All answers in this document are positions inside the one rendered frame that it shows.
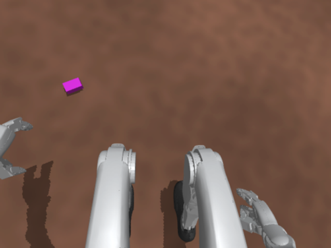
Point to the right robot foot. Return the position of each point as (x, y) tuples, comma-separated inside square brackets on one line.
[(184, 234)]

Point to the small box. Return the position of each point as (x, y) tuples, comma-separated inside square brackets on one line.
[(72, 85)]

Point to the right robot arm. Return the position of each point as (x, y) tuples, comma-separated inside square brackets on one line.
[(274, 236)]

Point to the left robot hand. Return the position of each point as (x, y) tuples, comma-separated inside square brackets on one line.
[(7, 135)]

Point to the right robot hand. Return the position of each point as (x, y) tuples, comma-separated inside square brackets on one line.
[(255, 218)]

